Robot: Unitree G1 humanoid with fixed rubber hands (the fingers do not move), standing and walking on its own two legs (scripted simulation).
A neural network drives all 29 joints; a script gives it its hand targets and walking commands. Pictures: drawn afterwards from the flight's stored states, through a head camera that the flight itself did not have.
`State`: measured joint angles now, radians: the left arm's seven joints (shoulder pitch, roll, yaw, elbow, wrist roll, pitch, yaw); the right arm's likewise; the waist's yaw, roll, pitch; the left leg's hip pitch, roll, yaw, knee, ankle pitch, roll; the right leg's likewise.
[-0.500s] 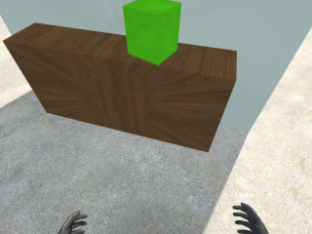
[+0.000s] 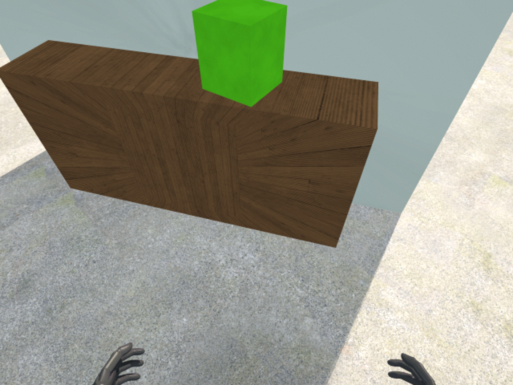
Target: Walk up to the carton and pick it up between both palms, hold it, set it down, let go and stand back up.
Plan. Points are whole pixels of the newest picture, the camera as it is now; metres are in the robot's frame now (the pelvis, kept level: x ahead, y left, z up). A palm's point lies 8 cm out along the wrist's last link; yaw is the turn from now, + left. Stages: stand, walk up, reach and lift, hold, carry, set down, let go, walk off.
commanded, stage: stand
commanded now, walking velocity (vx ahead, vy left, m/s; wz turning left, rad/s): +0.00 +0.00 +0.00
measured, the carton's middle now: (241, 50) +1.10 +0.06 +0.03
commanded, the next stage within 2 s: none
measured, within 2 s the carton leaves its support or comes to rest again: neither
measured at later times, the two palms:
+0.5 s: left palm out of the picture +0.13 +0.25 -0.09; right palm out of the picture +0.11 -0.25 -0.09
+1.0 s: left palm out of the picture +0.12 +0.26 -0.09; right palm out of the picture +0.11 -0.24 -0.09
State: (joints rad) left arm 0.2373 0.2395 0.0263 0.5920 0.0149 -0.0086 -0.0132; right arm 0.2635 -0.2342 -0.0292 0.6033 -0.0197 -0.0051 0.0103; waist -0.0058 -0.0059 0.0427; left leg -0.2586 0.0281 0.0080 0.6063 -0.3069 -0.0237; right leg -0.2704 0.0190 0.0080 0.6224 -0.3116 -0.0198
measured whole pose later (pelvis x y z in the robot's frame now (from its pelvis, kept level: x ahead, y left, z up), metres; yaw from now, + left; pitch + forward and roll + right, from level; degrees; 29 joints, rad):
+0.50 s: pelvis +0.00 +0.00 +0.00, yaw +0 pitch -2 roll +0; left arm 0.26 0.25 0.03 0.61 0.01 -0.01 -0.01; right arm 0.28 -0.24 -0.02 0.63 -0.02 -0.01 0.01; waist 0.00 -0.01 0.04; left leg -0.26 0.03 0.01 0.59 -0.30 -0.02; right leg -0.27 0.02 0.01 0.60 -0.30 -0.01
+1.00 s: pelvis +0.00 +0.01 +0.00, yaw -1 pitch -2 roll +0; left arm 0.26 0.25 0.02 0.63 0.01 -0.01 -0.01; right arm 0.28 -0.24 -0.02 0.63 -0.01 -0.01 0.00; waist 0.00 -0.01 0.04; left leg -0.24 0.02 0.02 0.57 -0.29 -0.01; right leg -0.26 0.01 0.02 0.58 -0.28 0.00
